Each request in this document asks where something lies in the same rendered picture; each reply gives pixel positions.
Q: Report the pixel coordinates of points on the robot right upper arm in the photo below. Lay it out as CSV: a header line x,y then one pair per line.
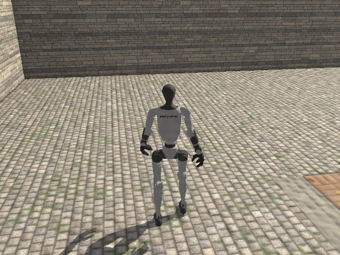
x,y
188,121

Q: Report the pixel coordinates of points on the robot left forearm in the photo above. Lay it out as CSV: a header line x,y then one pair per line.
x,y
144,138

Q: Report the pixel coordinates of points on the right robot hand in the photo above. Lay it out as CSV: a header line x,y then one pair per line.
x,y
201,159

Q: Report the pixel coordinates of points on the robot left thigh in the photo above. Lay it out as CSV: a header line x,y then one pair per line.
x,y
157,159

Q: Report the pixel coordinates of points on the right robot shin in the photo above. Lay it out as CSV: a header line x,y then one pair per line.
x,y
182,188

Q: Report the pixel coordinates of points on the robot left upper arm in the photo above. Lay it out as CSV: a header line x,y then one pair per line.
x,y
150,119

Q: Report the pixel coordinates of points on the robot right forearm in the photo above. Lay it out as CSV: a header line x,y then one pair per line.
x,y
196,143

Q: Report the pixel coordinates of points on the left robot hand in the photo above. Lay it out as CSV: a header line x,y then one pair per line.
x,y
148,147

